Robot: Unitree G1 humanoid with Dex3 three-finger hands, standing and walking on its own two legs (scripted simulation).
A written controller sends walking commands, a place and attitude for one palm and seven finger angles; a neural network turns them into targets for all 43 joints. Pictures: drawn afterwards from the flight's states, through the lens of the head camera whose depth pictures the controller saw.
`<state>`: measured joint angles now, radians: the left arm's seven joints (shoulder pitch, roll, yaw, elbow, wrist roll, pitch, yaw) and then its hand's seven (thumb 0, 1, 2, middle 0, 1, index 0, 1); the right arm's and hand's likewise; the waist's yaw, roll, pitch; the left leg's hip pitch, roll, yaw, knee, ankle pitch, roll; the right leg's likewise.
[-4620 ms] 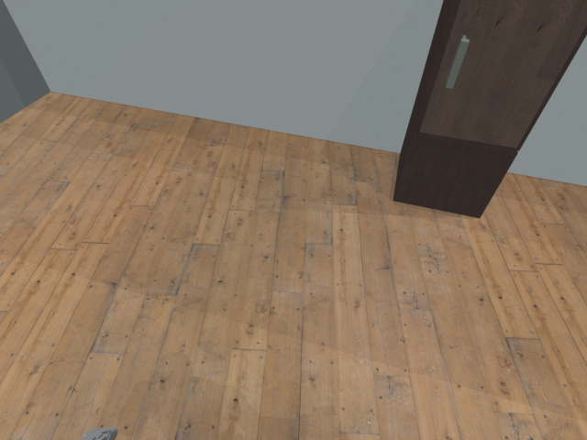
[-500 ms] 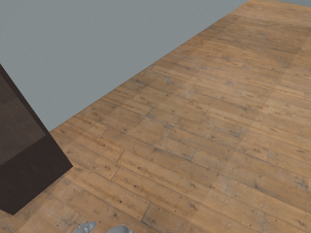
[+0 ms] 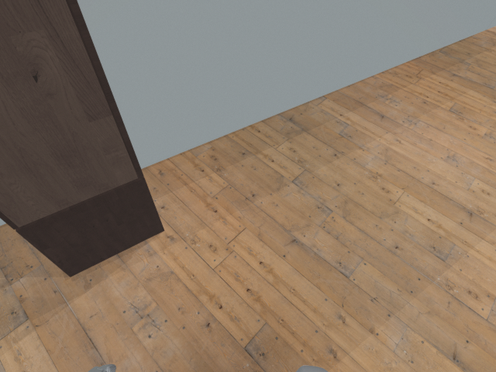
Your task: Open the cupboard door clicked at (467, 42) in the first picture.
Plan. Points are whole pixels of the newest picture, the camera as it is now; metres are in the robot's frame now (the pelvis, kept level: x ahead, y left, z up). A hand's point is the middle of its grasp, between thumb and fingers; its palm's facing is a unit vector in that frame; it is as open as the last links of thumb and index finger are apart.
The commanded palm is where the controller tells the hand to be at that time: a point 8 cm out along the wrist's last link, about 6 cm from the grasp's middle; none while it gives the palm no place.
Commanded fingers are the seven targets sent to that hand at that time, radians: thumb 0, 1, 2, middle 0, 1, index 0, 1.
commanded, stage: turn to face it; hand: left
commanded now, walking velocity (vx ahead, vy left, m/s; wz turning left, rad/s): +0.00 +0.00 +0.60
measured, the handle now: out of the picture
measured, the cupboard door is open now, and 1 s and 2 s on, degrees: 0 0 0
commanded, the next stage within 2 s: take the last steps up to it in 0.88 s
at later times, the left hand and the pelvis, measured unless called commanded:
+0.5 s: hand out of the picture -0.05 +0.16 -0.16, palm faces +0.35 -0.90 -0.26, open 7.4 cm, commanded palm none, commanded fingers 0.00 0.90 0.90 -0.20 -0.30 -0.20 -0.30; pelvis -0.02 -0.05 +0.00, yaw +20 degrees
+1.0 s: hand out of the picture -0.06 +0.15 -0.15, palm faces +0.50 -0.81 -0.29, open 7.4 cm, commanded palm none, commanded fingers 0.00 0.90 0.90 -0.20 -0.30 -0.20 -0.30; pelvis -0.03 -0.06 -0.01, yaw +31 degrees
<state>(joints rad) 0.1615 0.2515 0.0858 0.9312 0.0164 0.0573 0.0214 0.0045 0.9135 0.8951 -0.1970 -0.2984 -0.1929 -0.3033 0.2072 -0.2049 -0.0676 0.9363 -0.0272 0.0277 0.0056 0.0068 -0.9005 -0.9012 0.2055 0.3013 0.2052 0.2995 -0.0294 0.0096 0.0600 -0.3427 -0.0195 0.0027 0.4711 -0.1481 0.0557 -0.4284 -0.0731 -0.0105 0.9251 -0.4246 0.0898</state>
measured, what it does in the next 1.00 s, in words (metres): steps on the spot, turning left: right foot, then left foot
